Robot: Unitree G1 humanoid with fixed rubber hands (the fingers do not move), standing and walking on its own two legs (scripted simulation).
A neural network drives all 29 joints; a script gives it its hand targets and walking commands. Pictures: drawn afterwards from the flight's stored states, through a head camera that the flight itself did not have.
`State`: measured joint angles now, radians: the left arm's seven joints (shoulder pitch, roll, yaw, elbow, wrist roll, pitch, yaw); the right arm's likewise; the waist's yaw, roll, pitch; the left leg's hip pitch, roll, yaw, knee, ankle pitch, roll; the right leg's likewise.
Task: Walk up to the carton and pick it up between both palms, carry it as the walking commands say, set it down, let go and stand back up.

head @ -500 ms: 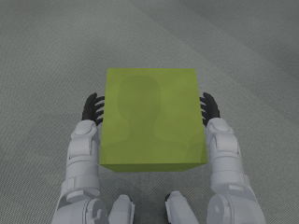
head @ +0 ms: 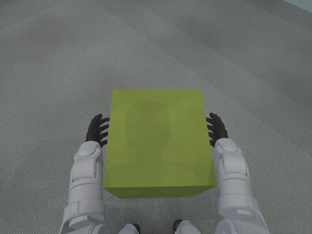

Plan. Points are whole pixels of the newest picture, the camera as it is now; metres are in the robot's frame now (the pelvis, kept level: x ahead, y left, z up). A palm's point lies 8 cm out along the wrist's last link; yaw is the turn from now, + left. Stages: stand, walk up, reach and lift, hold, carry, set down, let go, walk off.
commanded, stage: reach and lift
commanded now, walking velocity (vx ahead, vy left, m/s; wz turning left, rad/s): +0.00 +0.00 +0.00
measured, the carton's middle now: (156, 148) +0.37 +0.00 -0.10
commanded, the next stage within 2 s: hold in 1.66 s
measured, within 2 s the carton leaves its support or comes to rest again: neither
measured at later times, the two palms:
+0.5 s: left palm (84, 143) +0.33 +0.16 +0.05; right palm (230, 138) +0.34 -0.17 +0.04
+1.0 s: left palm (76, 143) +0.32 +0.16 +0.09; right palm (239, 139) +0.32 -0.17 +0.08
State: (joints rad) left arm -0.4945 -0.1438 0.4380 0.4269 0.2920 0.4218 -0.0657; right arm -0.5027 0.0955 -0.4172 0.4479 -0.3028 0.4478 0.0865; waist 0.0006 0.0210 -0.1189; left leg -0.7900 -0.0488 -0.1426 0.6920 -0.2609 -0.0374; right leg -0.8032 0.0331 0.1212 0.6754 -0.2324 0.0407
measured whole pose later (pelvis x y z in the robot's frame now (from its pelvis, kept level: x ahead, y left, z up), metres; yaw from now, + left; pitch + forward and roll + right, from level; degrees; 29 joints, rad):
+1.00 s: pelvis +0.03 +0.00 +0.04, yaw +0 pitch -5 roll +0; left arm -0.24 -0.15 0.29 0.18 0.27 0.71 -0.07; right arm -0.26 0.12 -0.28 0.22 -0.27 0.72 0.08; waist 0.00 0.00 0.00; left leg -0.03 -0.01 -0.13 0.28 -0.17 -0.02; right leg -0.05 0.01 0.12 0.29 -0.15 0.02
